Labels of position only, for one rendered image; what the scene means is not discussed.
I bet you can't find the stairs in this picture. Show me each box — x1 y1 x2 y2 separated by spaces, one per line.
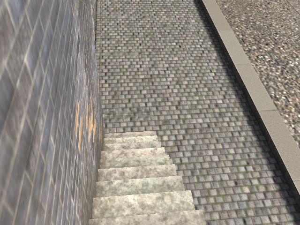
88 130 206 225

